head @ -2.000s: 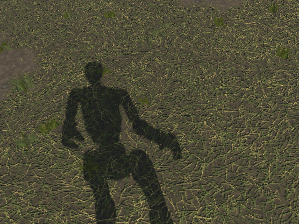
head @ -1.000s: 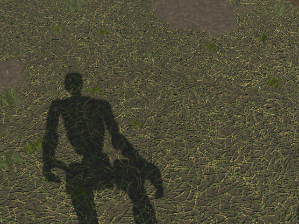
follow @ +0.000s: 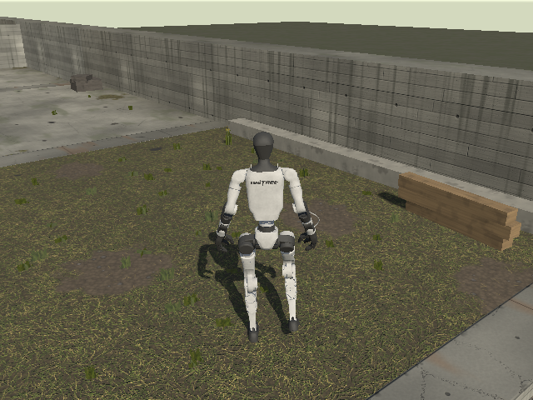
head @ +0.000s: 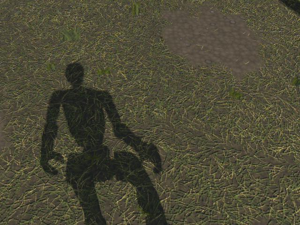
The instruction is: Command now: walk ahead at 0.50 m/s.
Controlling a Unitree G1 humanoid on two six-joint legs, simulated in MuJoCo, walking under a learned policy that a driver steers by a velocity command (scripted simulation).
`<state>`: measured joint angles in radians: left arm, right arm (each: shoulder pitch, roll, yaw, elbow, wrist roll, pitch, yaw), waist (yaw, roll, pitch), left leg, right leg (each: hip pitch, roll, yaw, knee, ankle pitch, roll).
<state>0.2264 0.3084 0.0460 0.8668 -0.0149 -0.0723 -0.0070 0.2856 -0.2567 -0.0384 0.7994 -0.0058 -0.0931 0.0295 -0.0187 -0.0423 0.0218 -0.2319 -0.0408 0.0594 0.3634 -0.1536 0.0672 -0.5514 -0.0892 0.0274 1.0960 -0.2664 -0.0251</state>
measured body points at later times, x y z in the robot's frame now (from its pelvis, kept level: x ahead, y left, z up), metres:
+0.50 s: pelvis +0.28 -0.06 -0.01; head +0.31 -0.07 +0.44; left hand +0.40 +0.21 -0.12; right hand +0.34 -0.34 -0.14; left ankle +0.20 +0.08 -0.66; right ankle +0.33 -0.15 -0.74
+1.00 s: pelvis +0.55 +0.01 -0.01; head +0.58 +0.02 +0.44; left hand +0.59 +0.28 -0.15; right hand +0.70 -0.26 -0.11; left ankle +0.62 +0.09 -0.74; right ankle +0.43 -0.14 -0.66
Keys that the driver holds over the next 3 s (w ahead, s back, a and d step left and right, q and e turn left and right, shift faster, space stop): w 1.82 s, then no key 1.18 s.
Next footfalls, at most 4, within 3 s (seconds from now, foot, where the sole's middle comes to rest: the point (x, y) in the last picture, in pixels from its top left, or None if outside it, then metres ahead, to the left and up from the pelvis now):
0.36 right None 0.37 -0.15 -0.78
0.88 left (127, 187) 0.66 0.09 -0.78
1.44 right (173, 136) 0.96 -0.14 -0.78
1.96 left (130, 95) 1.26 0.10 -0.78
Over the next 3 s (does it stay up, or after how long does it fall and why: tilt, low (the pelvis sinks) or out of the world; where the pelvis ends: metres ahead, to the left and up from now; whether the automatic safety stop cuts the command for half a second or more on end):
stays up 1.21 -0.02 -0.01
